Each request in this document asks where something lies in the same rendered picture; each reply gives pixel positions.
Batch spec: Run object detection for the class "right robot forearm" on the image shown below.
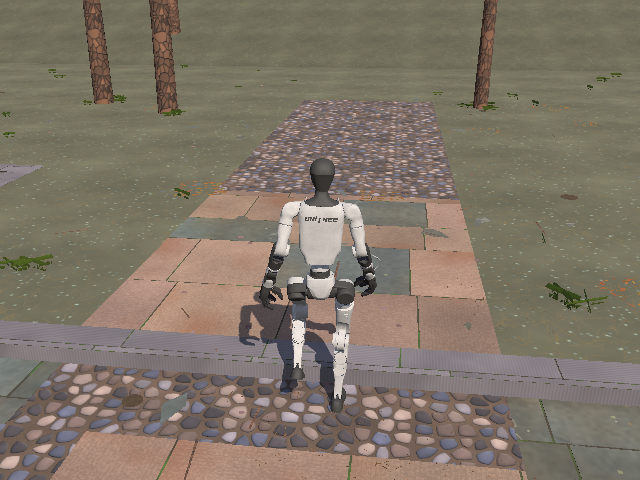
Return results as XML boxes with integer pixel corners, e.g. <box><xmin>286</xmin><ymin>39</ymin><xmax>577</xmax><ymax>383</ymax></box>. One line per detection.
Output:
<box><xmin>357</xmin><ymin>243</ymin><xmax>375</xmax><ymax>280</ymax></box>

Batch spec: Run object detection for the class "right robot upper arm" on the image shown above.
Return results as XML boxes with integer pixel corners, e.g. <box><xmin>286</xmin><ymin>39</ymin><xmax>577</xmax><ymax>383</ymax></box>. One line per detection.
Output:
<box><xmin>342</xmin><ymin>202</ymin><xmax>368</xmax><ymax>258</ymax></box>

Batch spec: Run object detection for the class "robot thigh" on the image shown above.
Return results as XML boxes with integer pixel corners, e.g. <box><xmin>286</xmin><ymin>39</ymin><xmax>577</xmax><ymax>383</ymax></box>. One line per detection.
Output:
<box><xmin>287</xmin><ymin>277</ymin><xmax>308</xmax><ymax>320</ymax></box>
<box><xmin>332</xmin><ymin>279</ymin><xmax>355</xmax><ymax>351</ymax></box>

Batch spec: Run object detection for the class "left robot forearm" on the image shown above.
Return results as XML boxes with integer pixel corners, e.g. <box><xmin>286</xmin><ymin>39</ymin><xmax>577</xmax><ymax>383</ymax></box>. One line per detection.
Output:
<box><xmin>262</xmin><ymin>242</ymin><xmax>284</xmax><ymax>288</ymax></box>

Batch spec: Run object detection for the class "robot left thigh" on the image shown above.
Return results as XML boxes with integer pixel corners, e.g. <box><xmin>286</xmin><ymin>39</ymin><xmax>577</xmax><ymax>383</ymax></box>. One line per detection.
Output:
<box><xmin>287</xmin><ymin>277</ymin><xmax>308</xmax><ymax>320</ymax></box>

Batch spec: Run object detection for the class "robot right thigh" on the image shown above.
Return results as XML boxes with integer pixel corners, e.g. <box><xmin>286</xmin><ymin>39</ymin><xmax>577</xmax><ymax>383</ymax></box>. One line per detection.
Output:
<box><xmin>332</xmin><ymin>279</ymin><xmax>355</xmax><ymax>351</ymax></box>

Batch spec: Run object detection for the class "right robot hand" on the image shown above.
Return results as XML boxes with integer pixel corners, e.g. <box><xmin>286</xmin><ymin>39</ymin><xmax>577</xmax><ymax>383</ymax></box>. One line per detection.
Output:
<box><xmin>354</xmin><ymin>276</ymin><xmax>377</xmax><ymax>297</ymax></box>

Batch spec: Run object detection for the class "left robot hand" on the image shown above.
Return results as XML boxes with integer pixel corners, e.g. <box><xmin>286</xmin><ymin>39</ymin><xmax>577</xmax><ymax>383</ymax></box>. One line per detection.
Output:
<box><xmin>259</xmin><ymin>284</ymin><xmax>283</xmax><ymax>310</ymax></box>

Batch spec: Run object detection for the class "left robot upper arm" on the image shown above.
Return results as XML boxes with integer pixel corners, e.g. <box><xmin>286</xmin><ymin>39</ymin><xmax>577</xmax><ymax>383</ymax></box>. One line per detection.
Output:
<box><xmin>274</xmin><ymin>201</ymin><xmax>301</xmax><ymax>258</ymax></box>

